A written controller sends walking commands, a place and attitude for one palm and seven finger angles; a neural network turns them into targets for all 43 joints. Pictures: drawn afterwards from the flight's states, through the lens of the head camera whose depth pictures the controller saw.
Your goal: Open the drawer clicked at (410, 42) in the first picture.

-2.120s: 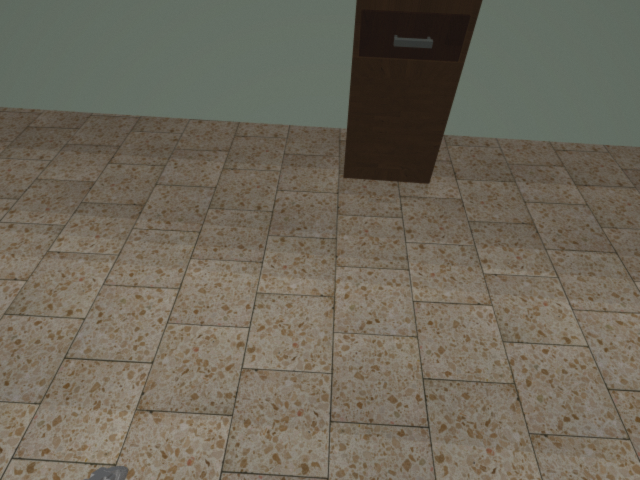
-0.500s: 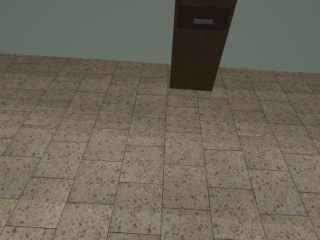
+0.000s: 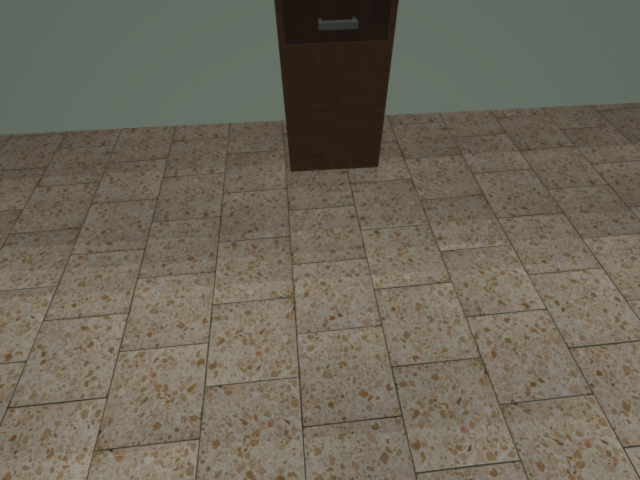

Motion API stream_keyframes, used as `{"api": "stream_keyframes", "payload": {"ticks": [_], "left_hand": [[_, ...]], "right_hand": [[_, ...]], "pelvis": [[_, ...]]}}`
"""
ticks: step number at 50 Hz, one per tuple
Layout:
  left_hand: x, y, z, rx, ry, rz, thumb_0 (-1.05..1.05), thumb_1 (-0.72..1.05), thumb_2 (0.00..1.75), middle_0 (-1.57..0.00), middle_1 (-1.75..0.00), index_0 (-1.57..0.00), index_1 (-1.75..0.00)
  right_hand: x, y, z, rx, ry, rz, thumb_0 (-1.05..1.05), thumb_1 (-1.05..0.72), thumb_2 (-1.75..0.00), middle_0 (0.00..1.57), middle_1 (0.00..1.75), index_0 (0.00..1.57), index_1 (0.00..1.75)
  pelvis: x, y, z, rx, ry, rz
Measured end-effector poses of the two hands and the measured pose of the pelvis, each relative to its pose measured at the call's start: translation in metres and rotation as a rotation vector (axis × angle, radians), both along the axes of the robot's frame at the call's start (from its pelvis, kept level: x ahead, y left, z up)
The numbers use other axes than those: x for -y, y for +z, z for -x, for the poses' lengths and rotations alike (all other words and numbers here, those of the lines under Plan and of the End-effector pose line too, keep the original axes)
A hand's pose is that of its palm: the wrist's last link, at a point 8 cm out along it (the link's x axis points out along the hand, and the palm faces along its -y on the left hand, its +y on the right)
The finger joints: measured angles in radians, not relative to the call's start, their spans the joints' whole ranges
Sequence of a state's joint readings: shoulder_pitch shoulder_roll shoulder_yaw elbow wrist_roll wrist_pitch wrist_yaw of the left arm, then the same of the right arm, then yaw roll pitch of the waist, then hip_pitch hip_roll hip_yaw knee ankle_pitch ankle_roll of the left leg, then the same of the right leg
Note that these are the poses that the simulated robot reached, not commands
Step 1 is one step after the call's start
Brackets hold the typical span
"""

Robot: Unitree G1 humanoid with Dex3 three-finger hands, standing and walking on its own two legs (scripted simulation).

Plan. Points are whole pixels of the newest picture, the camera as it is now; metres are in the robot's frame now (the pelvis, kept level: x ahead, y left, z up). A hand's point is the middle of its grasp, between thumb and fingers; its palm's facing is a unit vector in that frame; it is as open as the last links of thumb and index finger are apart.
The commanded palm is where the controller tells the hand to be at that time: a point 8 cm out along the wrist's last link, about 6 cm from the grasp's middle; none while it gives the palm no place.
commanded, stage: walk to a spot facing it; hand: left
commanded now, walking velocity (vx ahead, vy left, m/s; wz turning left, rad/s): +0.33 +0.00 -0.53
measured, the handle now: (337, 22) +1.53 +0.05 -0.07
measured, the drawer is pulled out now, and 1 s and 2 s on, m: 0.00 0.00 0.00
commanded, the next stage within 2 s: turn to face it in 1.68 s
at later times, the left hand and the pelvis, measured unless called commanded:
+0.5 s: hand (181, 440) +0.20 +0.24 -0.18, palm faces -0.14 -0.97 -0.18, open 7.4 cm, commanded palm none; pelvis +0.20 +0.04 +0.00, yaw -15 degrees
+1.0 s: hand (325, 234) +0.61 +0.04 -0.15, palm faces -0.53 -0.83 -0.16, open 7.4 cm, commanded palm none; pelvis +0.40 -0.04 +0.00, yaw -27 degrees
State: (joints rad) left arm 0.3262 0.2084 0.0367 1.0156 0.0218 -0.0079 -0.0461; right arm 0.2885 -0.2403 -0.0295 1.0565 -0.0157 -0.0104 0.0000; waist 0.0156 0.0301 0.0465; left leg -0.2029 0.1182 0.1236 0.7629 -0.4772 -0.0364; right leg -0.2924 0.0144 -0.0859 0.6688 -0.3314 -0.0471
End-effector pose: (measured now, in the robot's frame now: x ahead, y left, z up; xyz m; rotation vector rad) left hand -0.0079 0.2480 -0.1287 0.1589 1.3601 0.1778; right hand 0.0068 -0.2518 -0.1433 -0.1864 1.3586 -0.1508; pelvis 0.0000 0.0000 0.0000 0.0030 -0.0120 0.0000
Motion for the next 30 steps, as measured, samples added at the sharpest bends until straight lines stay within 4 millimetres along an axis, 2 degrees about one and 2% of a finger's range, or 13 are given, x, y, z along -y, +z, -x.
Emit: {"api": "stream_keyframes", "payload": {"ticks": [2, 5, 11, 17, 21, 23, 26, 30], "left_hand": [[0.009, 0.001, -0.009, 0.021, 0.016, -0.001, 0.01, 0.91, 0.90, -0.20, -0.30, -0.20, -0.30], [0.021, 0.008, -0.016, -0.009, 0.009, 0.012, 0.00, 0.91, 0.90, -0.20, -0.30, -0.20, -0.30], [0.029, 0.018, -0.037, -0.113, -0.046, 0.045, 0.00, 0.91, 0.90, -0.20, -0.30, -0.20, -0.30], [0.008, 0.011, -0.088, -0.141, -0.064, 0.039, 0.00, 0.90, 0.90, -0.20, -0.30, -0.20, -0.30], [-0.018, -0.007, -0.138, -0.148, -0.084, 0.034, 0.00, 0.90, 0.90, -0.20, -0.30, -0.20, -0.30], [-0.032, -0.018, -0.171, -0.147, -0.111, 0.033, 0.01, 0.90, 0.90, -0.20, -0.30, -0.20, -0.30], [-0.043, -0.018, -0.236, -0.088, -0.182, 0.025, 0.01, 0.91, 0.90, -0.20, -0.30, -0.20, -0.30], [-0.041, -0.002, -0.334, 0.052, -0.265, 0.030, 0.01, 0.91, 0.90, -0.19, -0.30, -0.20, -0.30]], "right_hand": [[0.002, 0.001, -0.002, -0.045, -0.007, -0.004, 0.01, -0.91, -0.90, 0.20, 0.30, 0.20, 0.30], [0.003, 0.011, -0.027, -0.024, -0.025, -0.009, 0.01, -0.91, -0.90, 0.20, 0.30, 0.20, 0.30], [-0.005, 0.031, -0.110, 0.151, -0.078, -0.022, 0.01, -0.91, -0.90, 0.20, 0.30, 0.20, 0.30], [-0.024, 0.038, -0.205, 0.274, -0.068, -0.027, 0.01, -0.91, -0.90, 0.20, 0.30, 0.20, 0.30], [-0.039, 0.037, -0.266, 0.354, -0.060, 0.001, 0.01, -0.91, -0.90, 0.20, 0.30, 0.20, 0.30], [-0.044, 0.036, -0.281, 0.388, -0.080, 0.029, 0.00, -0.91, -0.90, 0.20, 0.30, 0.20, 0.30], [-0.051, 0.040, -0.275, 0.363, -0.144, 0.044, 0.00, -0.91, -0.90, 0.20, 0.30, 0.20, 0.30], [-0.061, 0.042, -0.244, 0.242, -0.253, 0.052, 0.00, -0.91, -0.90, 0.20, 0.30, 0.20, 0.30]], "pelvis": [[0.004, 0.002, -0.011, 0.001, -0.007, 0.006], [0.006, 0.011, -0.029, -0.007, -0.039, 0.004], [0.002, 0.023, -0.069, -0.033, -0.110, -0.004], [-0.015, 0.019, -0.123, -0.036, -0.159, 0.007], [-0.032, 0.004, -0.169, -0.030, -0.202, 0.018], [-0.039, -0.003, -0.187, -0.018, -0.229, 0.021], [-0.045, 0.003, -0.210, 0.001, -0.272, 0.016], [-0.048, 0.017, -0.240, 0.001, -0.306, 0.015]]}}
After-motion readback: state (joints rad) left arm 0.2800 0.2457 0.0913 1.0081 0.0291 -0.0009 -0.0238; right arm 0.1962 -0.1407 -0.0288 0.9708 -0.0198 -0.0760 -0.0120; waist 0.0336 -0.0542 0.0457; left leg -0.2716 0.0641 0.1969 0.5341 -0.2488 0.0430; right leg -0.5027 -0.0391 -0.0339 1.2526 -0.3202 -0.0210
